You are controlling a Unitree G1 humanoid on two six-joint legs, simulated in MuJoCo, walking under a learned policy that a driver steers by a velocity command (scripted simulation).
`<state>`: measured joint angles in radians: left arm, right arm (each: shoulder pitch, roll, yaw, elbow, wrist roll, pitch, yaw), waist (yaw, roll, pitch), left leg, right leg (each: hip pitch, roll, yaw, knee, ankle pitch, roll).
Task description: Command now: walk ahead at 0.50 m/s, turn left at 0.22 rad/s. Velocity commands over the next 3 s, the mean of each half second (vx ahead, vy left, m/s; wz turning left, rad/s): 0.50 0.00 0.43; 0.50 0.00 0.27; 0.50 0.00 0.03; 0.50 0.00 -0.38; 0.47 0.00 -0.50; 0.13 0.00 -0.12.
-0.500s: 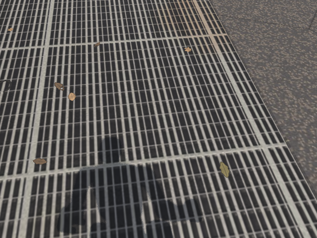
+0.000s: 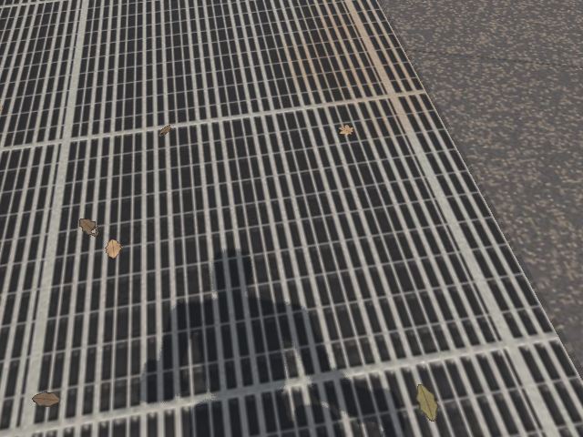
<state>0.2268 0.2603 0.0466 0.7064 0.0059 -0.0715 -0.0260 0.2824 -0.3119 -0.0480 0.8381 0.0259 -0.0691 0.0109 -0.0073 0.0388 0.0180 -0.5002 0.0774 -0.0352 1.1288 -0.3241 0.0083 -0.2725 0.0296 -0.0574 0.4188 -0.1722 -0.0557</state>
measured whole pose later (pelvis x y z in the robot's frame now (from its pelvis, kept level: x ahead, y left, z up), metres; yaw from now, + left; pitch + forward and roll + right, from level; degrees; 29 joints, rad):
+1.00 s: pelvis +0.57 +0.11 -0.01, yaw +24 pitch +2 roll +0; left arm 0.20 0.27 0.05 0.75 0.00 -0.10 -0.03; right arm 0.32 -0.29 -0.05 0.77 0.01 -0.05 0.00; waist -0.01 0.03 0.02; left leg -0.39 -0.02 -0.07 1.15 -0.38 0.04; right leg -0.34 0.05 -0.03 0.48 -0.17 -0.06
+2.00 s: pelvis +1.08 +0.32 -0.02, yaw +9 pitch +2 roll +1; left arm 0.10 0.29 0.06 0.69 -0.02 -0.04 -0.04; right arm 0.29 -0.29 -0.06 0.86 0.00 -0.06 -0.01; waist -0.03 -0.01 0.05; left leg -0.15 0.05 0.08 0.97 -0.48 -0.02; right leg -0.50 0.04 -0.04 0.63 -0.18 -0.10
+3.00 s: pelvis +1.46 +0.37 -0.01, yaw -8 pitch -1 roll +1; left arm 0.15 0.23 0.04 0.73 0.01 0.01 0.02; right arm 0.16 -0.25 -0.01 0.91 -0.01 -0.02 0.01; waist -0.02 0.00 0.02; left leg -0.17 0.00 0.02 0.50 -0.31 0.00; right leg -0.27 0.00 0.05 0.54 -0.25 0.01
